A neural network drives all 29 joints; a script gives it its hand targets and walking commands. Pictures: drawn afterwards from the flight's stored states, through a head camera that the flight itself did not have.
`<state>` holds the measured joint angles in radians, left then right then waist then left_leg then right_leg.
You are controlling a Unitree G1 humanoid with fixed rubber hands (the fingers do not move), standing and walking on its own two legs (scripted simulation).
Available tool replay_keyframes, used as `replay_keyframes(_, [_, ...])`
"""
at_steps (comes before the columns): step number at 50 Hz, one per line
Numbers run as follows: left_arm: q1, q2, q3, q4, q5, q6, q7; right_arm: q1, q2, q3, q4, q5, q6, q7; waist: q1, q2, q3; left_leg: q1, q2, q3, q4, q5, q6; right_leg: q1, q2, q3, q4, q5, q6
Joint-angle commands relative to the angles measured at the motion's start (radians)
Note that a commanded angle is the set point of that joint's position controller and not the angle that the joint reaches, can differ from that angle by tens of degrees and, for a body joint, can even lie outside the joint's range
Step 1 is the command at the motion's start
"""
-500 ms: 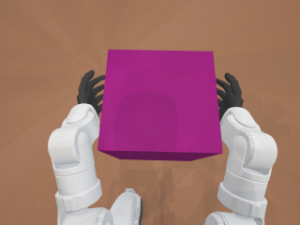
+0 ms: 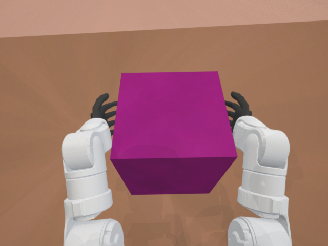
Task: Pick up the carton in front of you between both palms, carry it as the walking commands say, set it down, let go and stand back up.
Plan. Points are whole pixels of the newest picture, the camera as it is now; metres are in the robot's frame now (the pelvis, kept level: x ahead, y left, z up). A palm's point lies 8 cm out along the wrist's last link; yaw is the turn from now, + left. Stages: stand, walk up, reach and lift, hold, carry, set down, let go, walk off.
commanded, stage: carry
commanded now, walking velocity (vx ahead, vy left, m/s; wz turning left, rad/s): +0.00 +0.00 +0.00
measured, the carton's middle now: (170, 139) +0.36 +0.00 +0.08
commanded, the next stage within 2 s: none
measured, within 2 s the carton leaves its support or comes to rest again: neither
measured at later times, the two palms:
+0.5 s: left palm (107, 136) +0.34 +0.15 +0.12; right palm (239, 136) +0.34 -0.15 +0.12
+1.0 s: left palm (118, 90) +0.47 +0.13 +0.15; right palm (236, 95) +0.45 -0.17 +0.15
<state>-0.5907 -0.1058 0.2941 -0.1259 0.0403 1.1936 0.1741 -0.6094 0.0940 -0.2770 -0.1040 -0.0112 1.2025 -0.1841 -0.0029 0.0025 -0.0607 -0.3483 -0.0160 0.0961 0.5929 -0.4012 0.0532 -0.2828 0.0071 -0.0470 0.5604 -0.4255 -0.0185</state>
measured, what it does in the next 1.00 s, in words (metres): walks ahead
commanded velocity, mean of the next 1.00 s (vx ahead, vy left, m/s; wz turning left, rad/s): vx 0.26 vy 0.00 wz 0.00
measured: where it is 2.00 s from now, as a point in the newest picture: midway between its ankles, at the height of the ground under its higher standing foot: (173, 166)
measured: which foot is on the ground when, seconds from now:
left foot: down 0.00-1.00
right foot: down 0.00-0.80, up 0.82-1.00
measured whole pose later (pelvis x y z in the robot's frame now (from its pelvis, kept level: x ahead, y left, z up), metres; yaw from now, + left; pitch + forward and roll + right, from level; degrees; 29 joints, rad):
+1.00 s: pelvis +0.12 +0.00 +0.00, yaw +1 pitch +3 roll -1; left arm -0.59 -0.11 0.33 -0.06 0.02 1.17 0.19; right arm -0.57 0.09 -0.25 -0.05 0.01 1.17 -0.21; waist -0.10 0.02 -0.07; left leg -0.06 -0.01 0.06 0.42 -0.50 0.05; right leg -0.63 -0.03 -0.09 1.02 -0.51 -0.04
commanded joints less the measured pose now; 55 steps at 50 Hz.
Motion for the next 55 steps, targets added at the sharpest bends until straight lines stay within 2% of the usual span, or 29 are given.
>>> replay_keyframes(1, [-0.533,-0.712,-0.583,0.051,-0.176,0.001,-0.048,-0.503,0.723,0.549,0.049,0.132,-0.008,0.04,0.001,-0.017,-0.425,0.233,0.121,-0.098,0.032,0.596,0.012,0.145,-0.133,0.082,0.027,0.726,-0.034])
replay_keyframes(5, [-0.568,-0.81,-0.593,0.11,-0.175,-0.041,-0.07,-0.506,0.808,0.531,0.122,0.094,-0.046,0.06,0.003,0.002,-0.4,0.244,0.126,-0.101,0.024,0.605,0.013,0.14,-0.127,0.081,0.013,0.68,-0.03])
replay_keyframes(10, [-0.614,-0.886,-0.641,0.085,-0.202,-0.1,-0.08,-0.551,0.886,0.583,0.094,0.114,-0.108,0.07,0.005,-0.01,-0.407,0.243,0.121,-0.103,0.007,0.528,0.015,0.191,-0.129,0.086,-0.006,0.658,-0.037])
replay_keyframes(15, [-0.548,-0.847,-0.655,0.054,-0.197,-0.126,-0.065,-0.517,0.857,0.625,0.042,0.138,-0.136,0.061,0.006,-0.005,-0.423,0.264,0.127,-0.109,-0.005,0.535,0.018,0.214,-0.125,0.084,-0.013,0.613,-0.039])
replay_keyframes(19, [-0.472,-0.799,-0.635,0.065,-0.168,-0.122,-0.055,-0.464,0.817,0.624,0.039,0.133,-0.133,0.055,0.005,-0.005,-0.412,0.261,0.131,-0.111,-0.007,0.553,0.018,0.214,-0.124,0.08,-0.016,0.613,-0.038])
replay_keyframes(25, [-0.461,-0.778,-0.617,0.075,-0.148,-0.118,-0.051,-0.463,0.804,0.611,0.052,0.128,-0.129,0.054,0.005,-0.007,-0.368,0.241,0.132,-0.113,-0.033,0.506,0.016,0.196,-0.123,0.083,-0.042,0.565,-0.04])
replay_keyframes(26, [-0.469,-0.779,-0.617,0.073,-0.15,-0.119,-0.05,-0.468,0.804,0.609,0.051,0.129,-0.129,0.053,0.007,-0.008,-0.373,0.243,0.128,-0.111,-0.044,0.436,0.019,0.196,-0.118,0.079,-0.051,0.485,-0.044])
replay_keyframes(28, [-0.494,-0.783,-0.624,0.056,-0.161,-0.12,-0.048,-0.495,0.806,0.609,0.037,0.136,-0.13,0.051,0.015,-0.008,-0.338,0.226,0.112,-0.106,-0.078,0.153,0.035,0.18,-0.103,0.08,-0.089,0.184,-0.063])
replay_keyframes(30, [-0.538,-0.77,-0.627,0.034,-0.171,-0.119,-0.044,-0.528,0.794,0.606,0.021,0.139,-0.126,0.045,0.015,-0.024,-0.24,0.149,0.102,-0.127,-0.095,-0.106,0.047,0.116,-0.123,0.144,-0.148,-0.084,-0.096])
replay_keyframes(31, [-0.556,-0.756,-0.626,0.024,-0.178,-0.115,-0.04,-0.538,0.778,0.602,0.015,0.14,-0.123,0.04,0.014,-0.035,-0.2,0.111,0.096,-0.129,-0.086,-0.159,0.048,0.093,-0.137,0.177,-0.168,-0.163,-0.109])
replay_keyframes(34, [-0.577,-0.691,-0.614,0.0,-0.196,-0.098,-0.018,-0.547,0.711,0.585,-0.007,0.15,-0.105,0.019,0.026,-0.076,-0.188,0.06,0.069,-0.093,-0.018,-0.12,0.042,0.122,-0.178,0.249,-0.199,-0.191,-0.144])
replay_keyframes(36, [-0.565,-0.648,-0.597,0.007,-0.197,-0.08,-0.002,-0.524,0.664,0.561,-0.001,0.147,-0.089,0.004,0.029,-0.094,-0.204,0.054,0.055,-0.067,0.007,-0.062,0.038,0.17,-0.196,0.264,-0.175,-0.062,-0.158])
replay_keyframes(37, [-0.559,-0.634,-0.589,0.015,-0.195,-0.07,0.004,-0.512,0.643,0.547,0.008,0.143,-0.081,-0.002,0.025,-0.083,-0.207,0.068,0.051,-0.064,-0.007,-0.039,0.038,0.178,-0.189,0.244,-0.138,0.027,-0.156])
replay_keyframes(38, [-0.557,-0.627,-0.583,0.021,-0.195,-0.06,0.008,-0.499,0.626,0.531,0.02,0.137,-0.073,-0.008,0.013,-0.049,-0.214,0.126,0.057,-0.084,-0.036,-0.007,0.044,0.148,-0.168,0.196,-0.069,0.122,-0.139])
replay_keyframes(39, [-0.558,-0.627,-0.578,0.03,-0.197,-0.051,0.01,-0.485,0.612,0.514,0.033,0.131,-0.066,-0.013,-0.018,0.042,-0.236,0.273,0.098,-0.161,-0.095,0.067,0.068,0.04,-0.109,0.088,0.067,0.239,-0.095])
replay_keyframes(40, [-0.564,-0.63,-0.577,0.034,-0.2,-0.04,0.01,-0.469,0.599,0.497,0.05,0.125,-0.059,-0.017,-0.063,0.181,-0.265,0.449,0.192,-0.321,-0.163,0.181,0.12,-0.13,-0.048,-0.016,0.239,0.226,-0.043])
replay_keyframes(41, [-0.583,-0.639,-0.576,0.038,-0.206,-0.034,0.009,-0.462,0.596,0.486,0.054,0.116,-0.052,-0.018,-0.086,0.291,-0.243,0.588,0.304,-0.503,-0.221,0.335,0.194,-0.375,-0.004,-0.062,0.388,-0.048,-0.017])
replay_keyframes(42, [-0.596,-0.641,-0.562,0.048,-0.202,-0.031,0.008,-0.474,0.602,0.485,0.053,0.112,-0.045,-0.017,-0.101,0.249,-0.177,0.617,0.356,-0.6,-0.243,0.459,0.256,-0.547,0.021,-0.043,0.506,-0.269,-0.017])
replay_keyframes(43, [-0.587,-0.65,-0.544,0.061,-0.19,-0.032,0.006,-0.527,0.627,0.508,0.028,0.128,-0.041,-0.011,-0.109,0.119,-0.165,0.651,0.367,-0.589,-0.22,0.478,0.272,-0.633,-0.012,-0.013,0.579,-0.316,-0.021])
replay_keyframes(44, [-0.57,-0.658,-0.524,0.07,-0.18,-0.033,0.005,-0.579,0.656,0.54,-0.004,0.158,-0.042,-0.004,-0.114,0.049,-0.186,0.671,0.364,-0.558,-0.216,0.415,0.263,-0.677,-0.031,-0.001,0.614,-0.317,-0.024])
replay_keyframes(45, [-0.565,-0.663,-0.508,0.068,-0.17,-0.035,0.006,-0.633,0.686,0.573,-0.041,0.194,-0.048,0.004,-0.11,0.024,-0.193,0.662,0.349,-0.51,-0.236,0.337,0.242,-0.691,-0.047,-0.001,0.616,-0.285,-0.026])
replay_keyframes(47, [-0.581,-0.662,-0.487,0.052,-0.145,-0.041,0.008,-0.711,0.734,0.622,-0.092,0.262,-0.063,0.019,-0.095,0.052,-0.205,0.589,0.305,-0.411,-0.293,0.249,0.196,-0.628,-0.06,-0.015,0.564,-0.173,-0.022])
replay_keyframes(48, [-0.584,-0.659,-0.485,0.046,-0.133,-0.042,0.01,-0.732,0.748,0.639,-0.107,0.289,-0.069,0.026,-0.086,0.07,-0.199,0.527,0.277,-0.355,-0.317,0.253,0.176,-0.57,-0.06,-0.029,0.501,-0.098,-0.019])
replay_keyframes(50, [-0.561,-0.644,-0.482,0.042,-0.106,-0.043,0.015,-0.73,0.76,0.655,-0.107,0.314,-0.071,0.035,-0.059,0.104,-0.192,0.396,0.222,-0.231,-0.325,0.361,0.129,-0.396,-0.044,-0.062,0.315,0.067,-0.017])
replay_keyframes(51, [-0.543,-0.638,-0.483,0.042,-0.099,-0.041,0.017,-0.715,0.76,0.659,-0.097,0.319,-0.07,0.038,-0.03,0.134,-0.21,0.323,0.196,-0.154,-0.294,0.526,0.099,-0.25,-0.007,-0.105,0.221,0.102,-0.026])
replay_keyframes(52, [-0.531,-0.629,-0.488,0.038,-0.094,-0.039,0.018,-0.688,0.756,0.656,-0.087,0.318,-0.068,0.04,0.006,0.165,-0.254,0.279,0.198,-0.112,-0.222,0.75,0.084,-0.104,0.054,-0.178,0.202,0.102,-0.033])
replay_keyframes(53, [-0.515,-0.628,-0.498,0.042,-0.094,-0.037,0.017,-0.662,0.749,0.648,-0.076,0.309,-0.064,0.041,0.051,0.165,-0.306,0.253,0.199,-0.058,-0.094,0.947,0.061,0.041,0.095,-0.221,0.164,0.121,-0.045])
replay_keyframes(54, [-0.508,-0.632,-0.511,0.046,-0.103,-0.036,0.014,-0.627,0.74,0.636,-0.065,0.291,-0.059,0.041,0.112,0.11,-0.394,0.192,0.169,0.018,0.122,1.001,0.024,0.27,0.123,-0.242,0.068,0.155,-0.065])
replay_keyframes(55, [-0.49,-0.644,-0.53,0.036,-0.123,-0.033,0.006,-0.619,0.718,0.617,-0.068,0.265,-0.056,0.038,0.147,0.013,-0.477,0.034,0.126,0.011,0.352,0.713,0.006,0.504,0.05,-0.108,0.019,0.08,-0.078])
